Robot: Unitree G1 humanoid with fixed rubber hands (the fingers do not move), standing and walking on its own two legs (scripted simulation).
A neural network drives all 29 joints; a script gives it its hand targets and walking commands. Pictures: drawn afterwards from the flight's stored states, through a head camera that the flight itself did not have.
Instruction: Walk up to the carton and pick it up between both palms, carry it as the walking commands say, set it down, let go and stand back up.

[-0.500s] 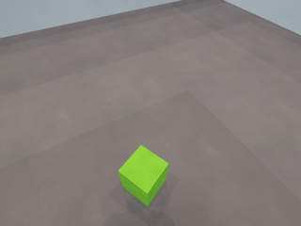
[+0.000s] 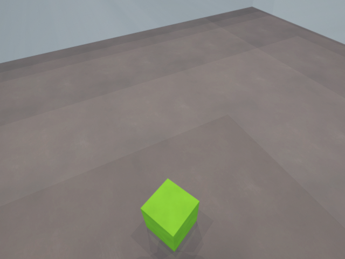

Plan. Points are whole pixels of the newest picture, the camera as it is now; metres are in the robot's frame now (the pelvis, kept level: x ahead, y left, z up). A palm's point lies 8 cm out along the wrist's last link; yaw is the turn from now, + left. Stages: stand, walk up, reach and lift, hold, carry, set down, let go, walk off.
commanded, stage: walk up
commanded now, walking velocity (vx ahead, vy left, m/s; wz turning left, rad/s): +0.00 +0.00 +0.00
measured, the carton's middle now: (171, 214) +0.48 +0.05 -0.65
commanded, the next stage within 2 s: none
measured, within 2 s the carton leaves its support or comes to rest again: neither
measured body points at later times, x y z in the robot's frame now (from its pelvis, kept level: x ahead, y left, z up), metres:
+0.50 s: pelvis +0.00 +0.02 -0.01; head +0.02 +0.02 +0.44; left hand +0.02 +0.26 -0.16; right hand -0.01 -0.22 -0.17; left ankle -0.03 +0.14 -0.75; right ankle +0.04 -0.10 -0.75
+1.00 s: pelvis +0.02 -0.03 -0.01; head +0.03 -0.01 +0.44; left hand -0.08 +0.21 -0.16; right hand +0.23 -0.26 -0.12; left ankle -0.01 +0.07 -0.71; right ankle +0.02 -0.14 -0.75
